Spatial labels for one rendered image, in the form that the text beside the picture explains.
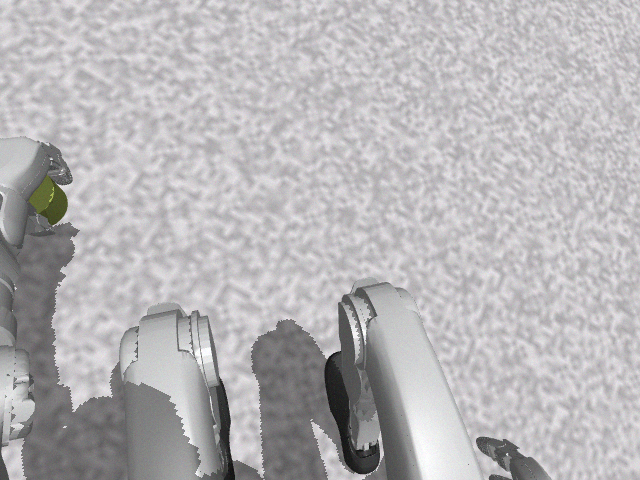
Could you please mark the left robot arm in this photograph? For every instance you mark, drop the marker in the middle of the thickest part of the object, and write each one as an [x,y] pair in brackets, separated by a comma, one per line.
[17,403]

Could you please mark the left robot foot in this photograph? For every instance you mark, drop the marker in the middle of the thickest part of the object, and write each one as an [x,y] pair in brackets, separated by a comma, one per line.
[228,473]

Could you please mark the right robot hand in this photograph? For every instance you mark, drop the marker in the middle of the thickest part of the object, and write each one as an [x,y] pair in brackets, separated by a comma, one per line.
[509,457]

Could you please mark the left robot hand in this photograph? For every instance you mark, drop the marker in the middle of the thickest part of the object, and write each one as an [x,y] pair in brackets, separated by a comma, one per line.
[24,164]

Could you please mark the right robot foot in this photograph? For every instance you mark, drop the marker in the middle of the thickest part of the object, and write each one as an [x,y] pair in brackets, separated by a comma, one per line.
[359,461]

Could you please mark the tin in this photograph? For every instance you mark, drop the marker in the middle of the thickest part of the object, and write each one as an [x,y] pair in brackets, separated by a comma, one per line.
[50,201]

